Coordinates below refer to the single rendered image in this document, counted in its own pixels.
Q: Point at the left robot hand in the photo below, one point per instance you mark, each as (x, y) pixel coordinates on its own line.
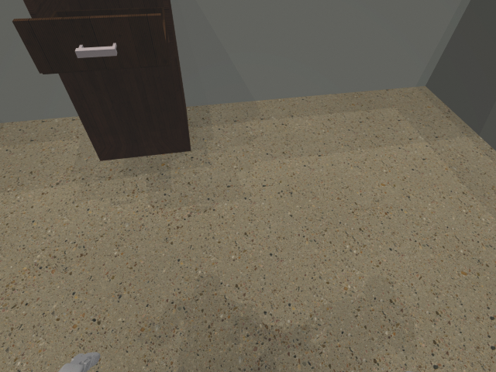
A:
(81, 362)

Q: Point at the drawer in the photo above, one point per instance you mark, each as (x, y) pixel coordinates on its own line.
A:
(140, 34)

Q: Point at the handle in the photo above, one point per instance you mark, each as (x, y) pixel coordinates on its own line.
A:
(102, 51)

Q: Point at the cabinet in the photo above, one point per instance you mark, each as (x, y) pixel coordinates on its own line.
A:
(128, 112)

